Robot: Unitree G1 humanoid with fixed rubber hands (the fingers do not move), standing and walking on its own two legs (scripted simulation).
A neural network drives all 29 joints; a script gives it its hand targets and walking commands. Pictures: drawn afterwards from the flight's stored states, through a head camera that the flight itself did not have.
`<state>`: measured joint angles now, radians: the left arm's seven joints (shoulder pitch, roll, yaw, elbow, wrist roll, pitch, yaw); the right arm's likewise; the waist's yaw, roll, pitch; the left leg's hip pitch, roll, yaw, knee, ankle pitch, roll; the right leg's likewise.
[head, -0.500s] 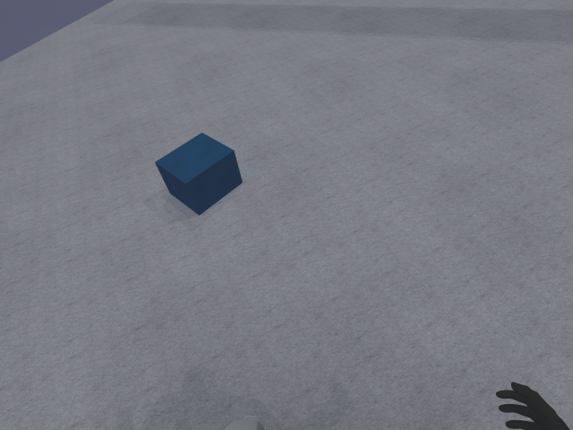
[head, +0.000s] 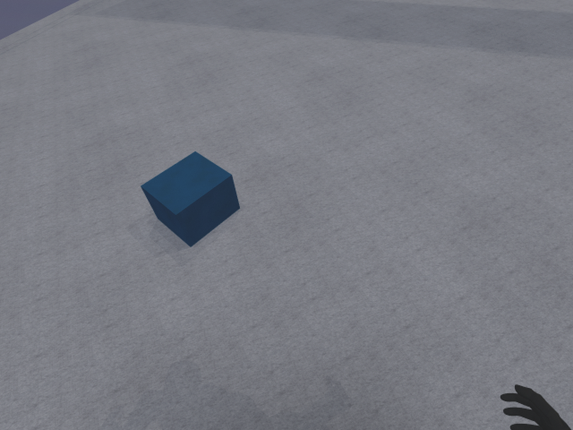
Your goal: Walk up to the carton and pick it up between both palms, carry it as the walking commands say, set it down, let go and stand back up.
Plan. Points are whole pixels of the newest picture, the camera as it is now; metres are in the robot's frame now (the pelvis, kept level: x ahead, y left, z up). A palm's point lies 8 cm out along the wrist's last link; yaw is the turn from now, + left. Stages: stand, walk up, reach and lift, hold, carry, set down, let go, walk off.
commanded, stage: walk up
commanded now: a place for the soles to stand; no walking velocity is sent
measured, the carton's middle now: (193, 197) +1.13 +0.54 -0.65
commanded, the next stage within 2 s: none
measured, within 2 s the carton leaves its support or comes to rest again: neither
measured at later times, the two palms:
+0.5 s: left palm (3, 346) +0.25 +0.48 -0.05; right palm (448, 309) +0.33 -0.23 -0.07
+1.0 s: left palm out of the picture +0.41 +0.60 -0.05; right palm (367, 238) +0.48 -0.11 -0.07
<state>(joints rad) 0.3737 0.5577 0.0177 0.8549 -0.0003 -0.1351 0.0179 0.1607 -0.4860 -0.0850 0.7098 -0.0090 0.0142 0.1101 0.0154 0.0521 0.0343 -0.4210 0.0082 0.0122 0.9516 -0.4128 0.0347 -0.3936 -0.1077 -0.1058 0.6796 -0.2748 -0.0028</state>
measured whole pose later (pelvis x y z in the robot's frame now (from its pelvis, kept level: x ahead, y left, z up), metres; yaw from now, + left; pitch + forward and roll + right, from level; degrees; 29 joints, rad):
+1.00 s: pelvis +0.36 +0.23 +0.00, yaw -3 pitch +1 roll +0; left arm 0.39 0.56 0.02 0.85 0.00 -0.11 0.05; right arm 0.18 -0.49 -0.12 0.71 -0.01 0.02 0.10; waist 0.00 0.04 0.05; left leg -0.33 0.03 0.09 0.66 -0.35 0.03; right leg -0.48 -0.06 -0.07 0.73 -0.35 0.00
